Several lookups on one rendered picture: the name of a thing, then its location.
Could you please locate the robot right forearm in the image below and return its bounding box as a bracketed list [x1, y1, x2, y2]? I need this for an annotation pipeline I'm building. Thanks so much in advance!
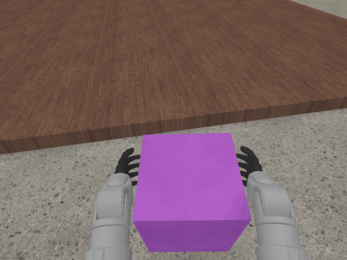
[247, 171, 308, 260]

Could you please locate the right robot hand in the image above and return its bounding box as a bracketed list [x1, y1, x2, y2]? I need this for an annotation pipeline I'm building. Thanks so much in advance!
[236, 146, 262, 187]

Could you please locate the carton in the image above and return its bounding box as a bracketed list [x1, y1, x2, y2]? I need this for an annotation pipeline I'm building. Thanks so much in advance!
[133, 133, 252, 252]

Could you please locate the robot left forearm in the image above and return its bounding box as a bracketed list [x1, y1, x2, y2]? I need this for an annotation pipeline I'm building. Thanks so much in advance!
[85, 173, 133, 260]

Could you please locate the left robot hand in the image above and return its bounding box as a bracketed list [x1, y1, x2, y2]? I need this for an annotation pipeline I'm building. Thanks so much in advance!
[114, 148, 140, 186]

